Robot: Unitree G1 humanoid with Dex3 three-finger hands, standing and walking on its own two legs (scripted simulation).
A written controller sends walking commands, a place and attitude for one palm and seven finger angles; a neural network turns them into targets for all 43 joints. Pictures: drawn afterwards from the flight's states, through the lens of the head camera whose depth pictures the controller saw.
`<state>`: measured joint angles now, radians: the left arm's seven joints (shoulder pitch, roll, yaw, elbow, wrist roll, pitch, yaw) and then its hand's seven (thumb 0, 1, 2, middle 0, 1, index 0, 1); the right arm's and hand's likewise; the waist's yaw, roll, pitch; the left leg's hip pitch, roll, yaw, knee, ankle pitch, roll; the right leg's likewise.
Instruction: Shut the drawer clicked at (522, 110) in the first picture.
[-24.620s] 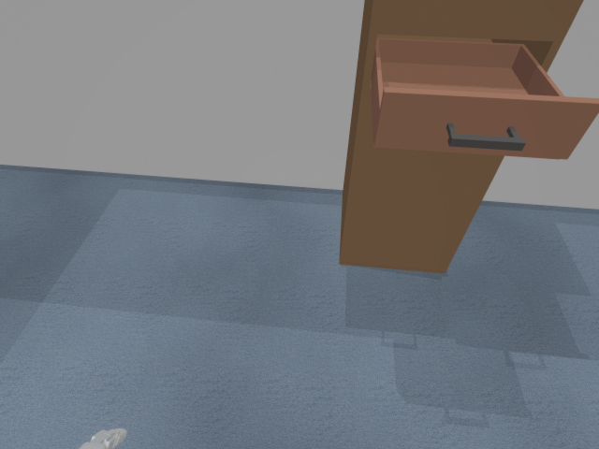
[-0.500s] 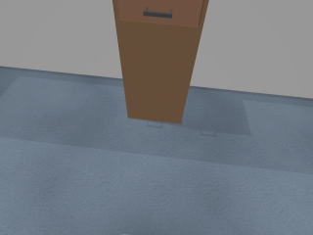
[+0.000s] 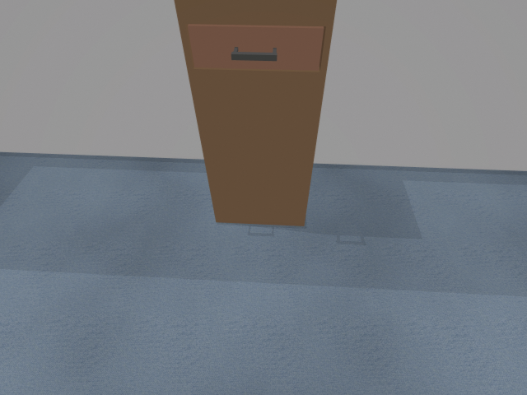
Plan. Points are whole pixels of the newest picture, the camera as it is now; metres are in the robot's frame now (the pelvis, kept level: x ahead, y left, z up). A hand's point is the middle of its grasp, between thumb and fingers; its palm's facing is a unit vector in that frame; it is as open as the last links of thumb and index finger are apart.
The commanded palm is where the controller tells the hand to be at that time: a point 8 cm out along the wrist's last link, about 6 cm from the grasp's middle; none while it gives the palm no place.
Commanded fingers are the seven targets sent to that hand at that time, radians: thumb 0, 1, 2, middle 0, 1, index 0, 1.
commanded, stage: let the arm hang, fingers relaxed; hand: left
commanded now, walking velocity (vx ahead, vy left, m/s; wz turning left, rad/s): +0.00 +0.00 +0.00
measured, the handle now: (254, 53) +0.98 +0.08 +0.08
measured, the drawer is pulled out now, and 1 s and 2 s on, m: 0.00 0.00 0.00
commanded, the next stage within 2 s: look to check the result in 0.24 s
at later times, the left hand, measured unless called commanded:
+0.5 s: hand out of the picture -0.01 +0.14 -0.17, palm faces +0.04 -0.98 -0.17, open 7.4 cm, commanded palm none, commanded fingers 0.00 0.90 0.90 -0.20 -0.30 -0.20 -0.30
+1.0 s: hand out of the picture +0.00 +0.13 -0.17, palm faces +0.05 -0.98 -0.17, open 7.4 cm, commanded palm none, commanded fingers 0.00 0.90 0.90 -0.20 -0.30 -0.20 -0.30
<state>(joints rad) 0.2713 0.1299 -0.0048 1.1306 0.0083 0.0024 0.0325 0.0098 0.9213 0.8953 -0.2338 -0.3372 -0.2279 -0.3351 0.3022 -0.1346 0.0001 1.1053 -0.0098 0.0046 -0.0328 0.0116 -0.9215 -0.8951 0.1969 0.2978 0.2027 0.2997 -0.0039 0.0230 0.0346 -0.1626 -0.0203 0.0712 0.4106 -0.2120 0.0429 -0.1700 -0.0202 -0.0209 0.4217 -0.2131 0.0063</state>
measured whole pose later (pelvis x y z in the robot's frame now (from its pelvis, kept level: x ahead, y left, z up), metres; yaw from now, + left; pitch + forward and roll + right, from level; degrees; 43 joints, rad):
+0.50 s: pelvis +0.01 -0.01 +0.00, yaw +0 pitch -2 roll +0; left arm 0.29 0.10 0.00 1.17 0.00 -0.01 0.04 0.00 0.91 0.90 -0.20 -0.30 -0.20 -0.30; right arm 0.34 -0.11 -0.01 1.15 -0.01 0.00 -0.04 0.00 -0.91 -0.90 0.20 0.30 0.20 0.30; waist -0.01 0.02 0.06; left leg -0.16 0.00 0.07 0.41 -0.22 0.02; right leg -0.17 0.00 -0.02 0.42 -0.22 -0.01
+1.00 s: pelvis +0.02 -0.03 +0.00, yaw +0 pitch -1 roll +0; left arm 0.29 0.10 0.00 1.16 0.00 -0.02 0.04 0.00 0.91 0.90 -0.20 -0.30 -0.20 -0.30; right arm 0.31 -0.11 -0.01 1.15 -0.01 0.00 -0.04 0.00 -0.91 -0.90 0.20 0.30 0.20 0.30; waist -0.01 0.02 0.06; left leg -0.15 0.02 0.06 0.41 -0.23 0.00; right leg -0.15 0.02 -0.03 0.41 -0.23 -0.03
